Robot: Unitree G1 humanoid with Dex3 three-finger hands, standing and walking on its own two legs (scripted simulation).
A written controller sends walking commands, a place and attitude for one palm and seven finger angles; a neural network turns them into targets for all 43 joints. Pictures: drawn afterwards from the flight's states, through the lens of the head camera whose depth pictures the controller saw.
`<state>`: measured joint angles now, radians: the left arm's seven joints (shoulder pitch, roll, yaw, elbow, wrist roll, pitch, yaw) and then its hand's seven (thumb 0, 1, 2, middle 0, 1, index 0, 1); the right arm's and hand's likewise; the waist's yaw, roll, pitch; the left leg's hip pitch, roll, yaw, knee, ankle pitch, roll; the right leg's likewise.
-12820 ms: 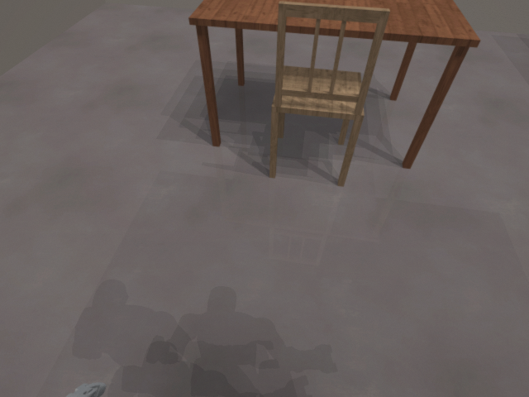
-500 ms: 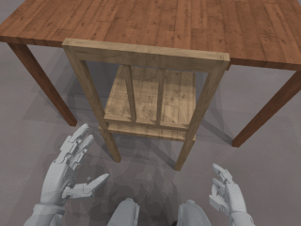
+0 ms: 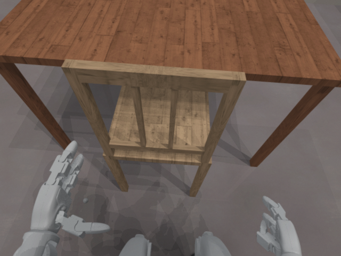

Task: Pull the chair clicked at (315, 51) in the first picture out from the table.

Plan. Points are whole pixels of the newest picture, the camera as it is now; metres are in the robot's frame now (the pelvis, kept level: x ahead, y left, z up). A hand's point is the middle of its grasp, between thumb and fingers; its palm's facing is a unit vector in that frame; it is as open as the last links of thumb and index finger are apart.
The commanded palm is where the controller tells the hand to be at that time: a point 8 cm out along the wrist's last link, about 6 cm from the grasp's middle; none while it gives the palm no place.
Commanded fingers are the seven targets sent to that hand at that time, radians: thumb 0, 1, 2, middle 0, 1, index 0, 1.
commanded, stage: raise the hand toward the chair's back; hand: left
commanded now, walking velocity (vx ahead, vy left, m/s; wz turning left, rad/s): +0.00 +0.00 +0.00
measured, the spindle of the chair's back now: (140, 119) +0.46 +0.11 -0.01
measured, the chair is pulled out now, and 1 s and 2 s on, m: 0.00 0.00 0.00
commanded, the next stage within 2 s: aim the fingers beside a spindle in 0.90 s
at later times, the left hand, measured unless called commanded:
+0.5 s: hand (72, 181) +0.26 +0.21 +0.05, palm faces -0.02 -1.00 -0.06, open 16.9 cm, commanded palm +0.23 +0.27 +0.05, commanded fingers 0.00 -0.50 0.30 -0.06 -0.08 -0.06 -0.08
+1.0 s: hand (75, 185) +0.25 +0.21 +0.05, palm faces -0.01 -1.00 -0.05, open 16.9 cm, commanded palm +0.23 +0.26 +0.05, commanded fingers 0.00 -0.50 0.30 -0.06 -0.08 -0.06 -0.08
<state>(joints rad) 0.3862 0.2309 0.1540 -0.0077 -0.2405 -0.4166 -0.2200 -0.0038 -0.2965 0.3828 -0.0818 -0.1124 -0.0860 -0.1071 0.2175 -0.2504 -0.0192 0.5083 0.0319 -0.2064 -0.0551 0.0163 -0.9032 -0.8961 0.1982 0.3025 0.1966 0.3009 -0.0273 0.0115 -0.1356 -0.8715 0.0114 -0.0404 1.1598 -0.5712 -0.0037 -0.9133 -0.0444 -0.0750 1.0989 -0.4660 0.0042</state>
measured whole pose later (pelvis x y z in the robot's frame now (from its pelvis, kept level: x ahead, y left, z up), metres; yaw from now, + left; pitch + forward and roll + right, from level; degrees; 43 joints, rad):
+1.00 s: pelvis +0.01 +0.00 +0.01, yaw +0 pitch +16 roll -2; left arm 0.27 0.26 0.24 0.11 -0.29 -0.40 -0.32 -0.01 -0.50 0.30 -0.06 -0.08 -0.07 -0.08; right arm 0.22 -0.24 0.02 0.54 0.03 -0.20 -0.04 0.01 -0.90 -0.90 0.20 0.30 0.20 0.30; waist -0.03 0.03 -0.13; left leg -0.83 0.01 -0.04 1.10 -0.56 0.00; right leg -0.86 -0.04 -0.08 1.03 -0.45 0.01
